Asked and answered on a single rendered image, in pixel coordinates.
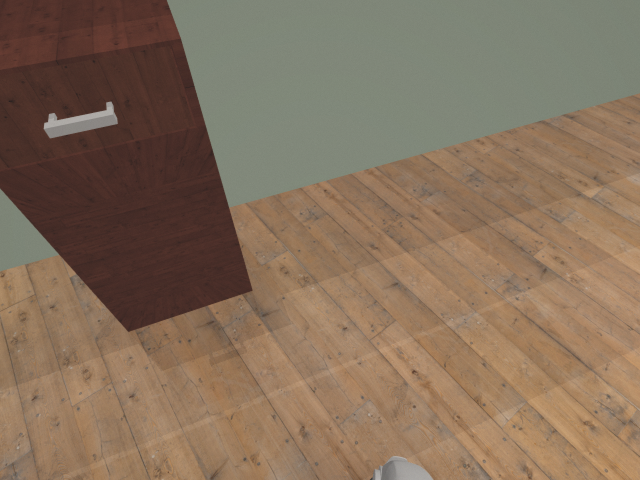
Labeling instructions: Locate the cabinet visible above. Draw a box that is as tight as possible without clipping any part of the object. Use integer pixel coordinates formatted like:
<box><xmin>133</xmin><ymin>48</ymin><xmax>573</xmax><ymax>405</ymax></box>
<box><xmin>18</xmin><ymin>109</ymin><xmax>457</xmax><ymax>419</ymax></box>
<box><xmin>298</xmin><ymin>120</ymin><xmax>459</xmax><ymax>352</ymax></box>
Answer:
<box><xmin>0</xmin><ymin>0</ymin><xmax>253</xmax><ymax>332</ymax></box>

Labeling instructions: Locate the drawer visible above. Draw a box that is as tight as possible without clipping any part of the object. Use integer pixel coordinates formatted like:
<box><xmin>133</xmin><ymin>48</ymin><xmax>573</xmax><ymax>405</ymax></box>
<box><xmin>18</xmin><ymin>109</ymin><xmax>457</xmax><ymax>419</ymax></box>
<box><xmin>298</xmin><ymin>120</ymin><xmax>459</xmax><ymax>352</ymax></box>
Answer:
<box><xmin>0</xmin><ymin>46</ymin><xmax>194</xmax><ymax>170</ymax></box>

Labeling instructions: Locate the handle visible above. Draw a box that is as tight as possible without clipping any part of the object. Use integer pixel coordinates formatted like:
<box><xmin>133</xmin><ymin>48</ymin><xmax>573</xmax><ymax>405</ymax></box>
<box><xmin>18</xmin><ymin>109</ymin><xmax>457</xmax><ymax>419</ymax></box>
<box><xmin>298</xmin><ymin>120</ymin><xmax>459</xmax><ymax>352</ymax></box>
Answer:
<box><xmin>44</xmin><ymin>102</ymin><xmax>118</xmax><ymax>138</ymax></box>

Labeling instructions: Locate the right robot shin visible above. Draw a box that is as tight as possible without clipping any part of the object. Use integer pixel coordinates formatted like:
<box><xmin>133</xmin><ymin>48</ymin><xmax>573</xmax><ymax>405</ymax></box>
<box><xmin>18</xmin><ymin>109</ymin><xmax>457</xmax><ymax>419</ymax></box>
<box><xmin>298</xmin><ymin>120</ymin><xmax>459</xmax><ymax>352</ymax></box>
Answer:
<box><xmin>385</xmin><ymin>456</ymin><xmax>408</xmax><ymax>464</ymax></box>

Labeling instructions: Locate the robot right thigh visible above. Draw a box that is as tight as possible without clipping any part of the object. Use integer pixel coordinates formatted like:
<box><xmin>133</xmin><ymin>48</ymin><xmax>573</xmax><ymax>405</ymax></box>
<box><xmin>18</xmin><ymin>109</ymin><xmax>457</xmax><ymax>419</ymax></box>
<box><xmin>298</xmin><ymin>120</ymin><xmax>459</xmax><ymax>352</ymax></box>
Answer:
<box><xmin>372</xmin><ymin>460</ymin><xmax>433</xmax><ymax>480</ymax></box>

